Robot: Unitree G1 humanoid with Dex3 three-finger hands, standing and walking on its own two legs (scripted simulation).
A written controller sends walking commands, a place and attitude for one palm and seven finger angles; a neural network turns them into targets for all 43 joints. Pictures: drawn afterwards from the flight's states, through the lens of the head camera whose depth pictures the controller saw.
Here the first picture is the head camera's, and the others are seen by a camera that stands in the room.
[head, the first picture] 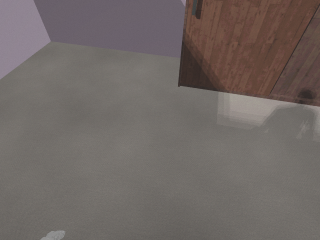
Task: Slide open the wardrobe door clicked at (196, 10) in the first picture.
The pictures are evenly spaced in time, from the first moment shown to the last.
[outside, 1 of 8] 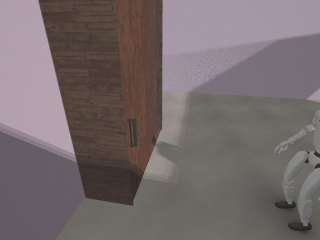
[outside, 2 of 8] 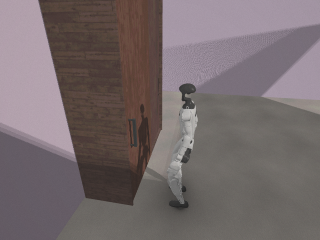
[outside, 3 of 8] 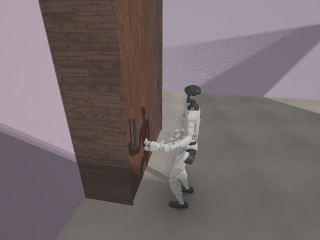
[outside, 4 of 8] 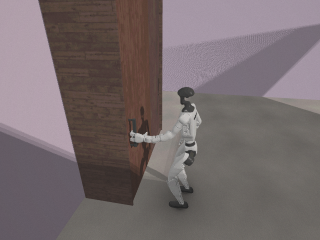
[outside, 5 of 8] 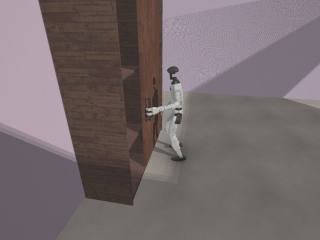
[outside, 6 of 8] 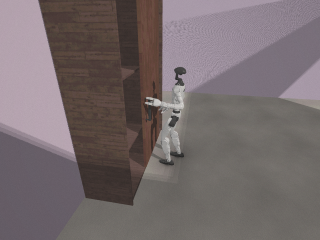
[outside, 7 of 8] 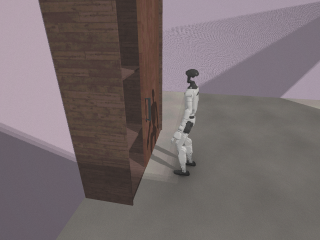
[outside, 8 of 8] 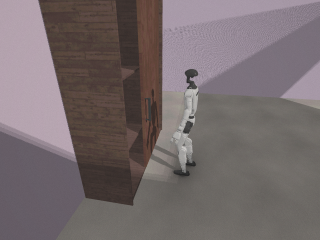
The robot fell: no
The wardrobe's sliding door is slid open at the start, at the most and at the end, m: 0.00 0.55 0.55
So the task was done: yes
